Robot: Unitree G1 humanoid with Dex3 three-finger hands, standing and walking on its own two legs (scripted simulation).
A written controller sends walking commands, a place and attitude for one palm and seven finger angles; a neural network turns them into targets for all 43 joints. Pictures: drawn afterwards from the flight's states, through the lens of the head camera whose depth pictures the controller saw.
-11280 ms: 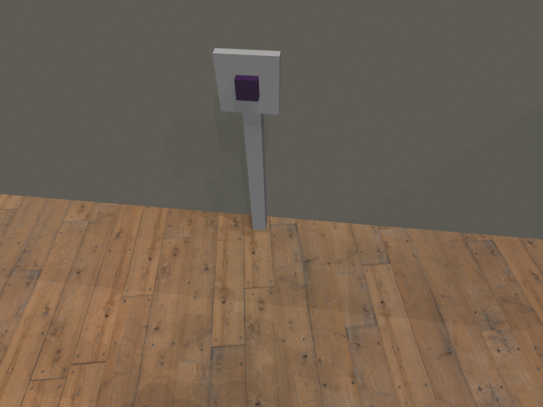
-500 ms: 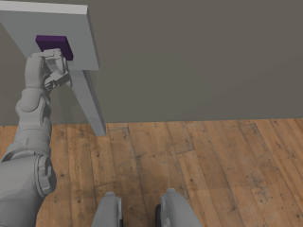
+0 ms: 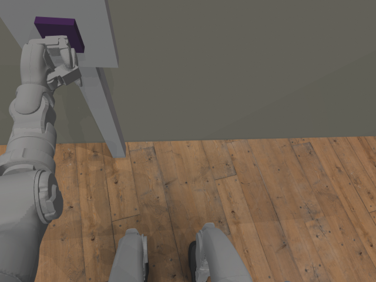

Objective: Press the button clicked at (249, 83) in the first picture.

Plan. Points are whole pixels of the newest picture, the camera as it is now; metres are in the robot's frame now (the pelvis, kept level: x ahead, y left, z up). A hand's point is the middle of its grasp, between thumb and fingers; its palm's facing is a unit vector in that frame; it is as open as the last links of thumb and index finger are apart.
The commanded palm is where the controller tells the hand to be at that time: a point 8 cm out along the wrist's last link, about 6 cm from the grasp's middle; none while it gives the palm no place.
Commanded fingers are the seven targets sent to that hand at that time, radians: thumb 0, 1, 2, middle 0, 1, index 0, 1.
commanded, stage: pull the fist back off the button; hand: left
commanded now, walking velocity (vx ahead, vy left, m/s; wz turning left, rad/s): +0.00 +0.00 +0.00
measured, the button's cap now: (62, 33) +0.58 +0.21 +0.10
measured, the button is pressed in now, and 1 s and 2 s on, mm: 8 0 0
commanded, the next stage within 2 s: draw the hand back to the body in 1.00 s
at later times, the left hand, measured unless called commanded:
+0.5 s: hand (75, 75) +0.51 +0.19 +0.07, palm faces +0.03 -1.00 -0.01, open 2.9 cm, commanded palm +0.47 +0.23 +0.08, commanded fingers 0.00 0.90 0.90 -1.30 -1.50 -1.30 -1.50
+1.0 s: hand (67, 114) +0.43 +0.19 +0.07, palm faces +0.02 -1.00 -0.01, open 3.1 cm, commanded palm +0.41 +0.24 +0.08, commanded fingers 0.00 0.90 0.90 -1.30 -1.50 -1.30 -1.50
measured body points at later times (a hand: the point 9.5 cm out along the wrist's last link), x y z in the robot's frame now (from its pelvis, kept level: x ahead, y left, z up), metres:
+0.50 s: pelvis +0.03 +0.00 +0.02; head +0.15 +0.02 +0.45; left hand +0.50 +0.24 +0.07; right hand +0.06 -0.26 -0.09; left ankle +0.06 +0.11 -0.62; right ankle +0.06 -0.13 -0.62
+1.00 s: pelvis +0.06 +0.00 +0.04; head +0.16 +0.02 +0.48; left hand +0.42 +0.25 +0.07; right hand +0.20 -0.25 -0.07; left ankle +0.06 +0.11 -0.62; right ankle +0.06 -0.13 -0.62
